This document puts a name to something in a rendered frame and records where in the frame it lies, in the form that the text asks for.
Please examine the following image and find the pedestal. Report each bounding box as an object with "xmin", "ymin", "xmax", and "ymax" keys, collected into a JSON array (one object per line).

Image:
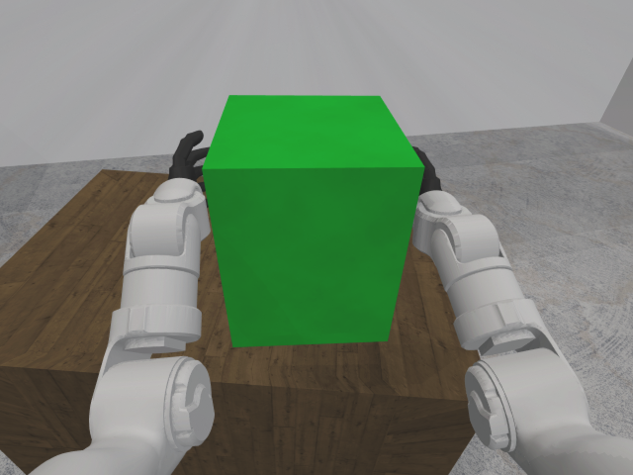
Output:
[{"xmin": 0, "ymin": 169, "xmax": 481, "ymax": 475}]

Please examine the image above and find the right robot upper arm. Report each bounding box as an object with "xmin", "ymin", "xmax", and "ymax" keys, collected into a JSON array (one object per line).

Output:
[{"xmin": 465, "ymin": 347, "xmax": 633, "ymax": 475}]

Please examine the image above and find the left robot hand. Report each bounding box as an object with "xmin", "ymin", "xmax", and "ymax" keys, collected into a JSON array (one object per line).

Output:
[{"xmin": 168, "ymin": 131, "xmax": 210, "ymax": 208}]

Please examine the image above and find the carton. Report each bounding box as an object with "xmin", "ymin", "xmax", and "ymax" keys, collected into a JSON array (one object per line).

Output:
[{"xmin": 202, "ymin": 95, "xmax": 425, "ymax": 347}]

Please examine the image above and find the robot left forearm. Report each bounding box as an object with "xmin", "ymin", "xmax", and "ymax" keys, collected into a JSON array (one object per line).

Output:
[{"xmin": 89, "ymin": 178, "xmax": 211, "ymax": 438}]

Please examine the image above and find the left robot upper arm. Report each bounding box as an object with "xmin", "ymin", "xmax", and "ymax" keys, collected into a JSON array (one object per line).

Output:
[{"xmin": 28, "ymin": 356, "xmax": 215, "ymax": 475}]

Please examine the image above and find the robot right forearm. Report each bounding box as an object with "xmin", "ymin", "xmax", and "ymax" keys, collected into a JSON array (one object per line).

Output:
[{"xmin": 412, "ymin": 190, "xmax": 590, "ymax": 422}]

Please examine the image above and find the right robot hand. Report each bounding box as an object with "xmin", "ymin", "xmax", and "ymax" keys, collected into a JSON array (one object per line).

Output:
[{"xmin": 412, "ymin": 146, "xmax": 442, "ymax": 195}]

